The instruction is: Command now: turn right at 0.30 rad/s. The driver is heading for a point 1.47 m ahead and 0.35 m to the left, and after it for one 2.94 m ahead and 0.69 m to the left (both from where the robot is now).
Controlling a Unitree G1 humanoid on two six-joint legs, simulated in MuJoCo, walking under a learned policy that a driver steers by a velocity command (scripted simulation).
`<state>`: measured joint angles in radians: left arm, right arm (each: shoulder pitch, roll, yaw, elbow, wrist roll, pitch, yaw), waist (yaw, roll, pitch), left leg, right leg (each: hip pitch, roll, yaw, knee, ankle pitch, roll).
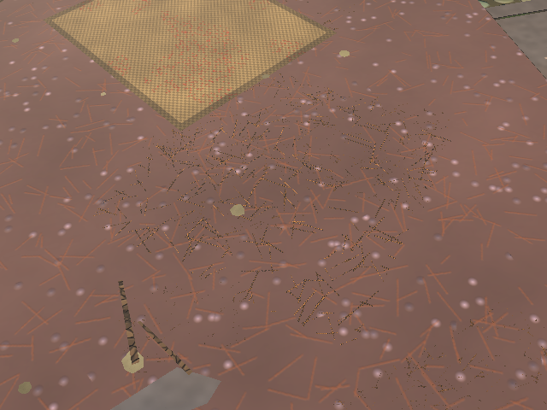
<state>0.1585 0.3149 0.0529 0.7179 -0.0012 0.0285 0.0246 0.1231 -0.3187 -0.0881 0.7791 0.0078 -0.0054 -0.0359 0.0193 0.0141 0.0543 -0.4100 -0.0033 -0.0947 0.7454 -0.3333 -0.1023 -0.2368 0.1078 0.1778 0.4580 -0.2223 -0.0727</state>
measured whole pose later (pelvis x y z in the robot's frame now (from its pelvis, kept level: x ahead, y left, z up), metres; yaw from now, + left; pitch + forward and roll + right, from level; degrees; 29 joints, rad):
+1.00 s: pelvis +0.26 +0.13 +0.00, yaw +17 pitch +1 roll -1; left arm 0.16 0.32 0.05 0.70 0.01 -0.10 0.01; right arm 0.31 -0.27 -0.04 0.72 0.00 -0.06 0.02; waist -0.03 -0.03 0.04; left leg -0.20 -0.10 -0.06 0.37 -0.18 0.11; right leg -0.63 -0.10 0.07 1.01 -0.18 0.03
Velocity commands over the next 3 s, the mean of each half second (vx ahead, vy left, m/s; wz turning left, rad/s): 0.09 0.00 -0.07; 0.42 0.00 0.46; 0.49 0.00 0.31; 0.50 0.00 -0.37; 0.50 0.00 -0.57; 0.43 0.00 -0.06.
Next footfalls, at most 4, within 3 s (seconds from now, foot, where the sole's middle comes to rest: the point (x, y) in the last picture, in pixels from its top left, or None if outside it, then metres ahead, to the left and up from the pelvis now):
0.10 left None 0.06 0.15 -0.78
0.36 right None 0.03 -0.10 -0.78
0.76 left None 0.28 0.20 -0.78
1.28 right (261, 337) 0.64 0.11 -0.78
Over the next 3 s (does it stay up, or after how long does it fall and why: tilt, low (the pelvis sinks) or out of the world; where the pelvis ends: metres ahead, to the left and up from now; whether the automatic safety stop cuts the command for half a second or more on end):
stays up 1.31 0.35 0.00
